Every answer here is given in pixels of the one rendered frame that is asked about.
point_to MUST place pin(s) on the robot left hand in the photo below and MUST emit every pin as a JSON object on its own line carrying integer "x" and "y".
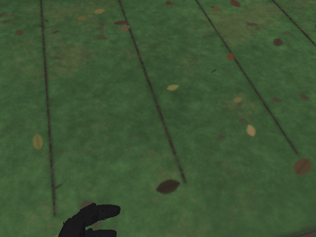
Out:
{"x": 88, "y": 215}

